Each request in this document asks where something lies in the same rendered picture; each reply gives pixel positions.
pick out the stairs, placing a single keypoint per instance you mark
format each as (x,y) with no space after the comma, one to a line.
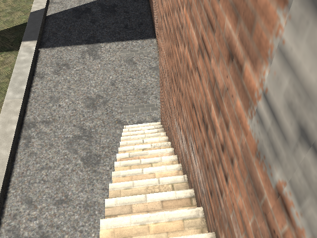
(149,196)

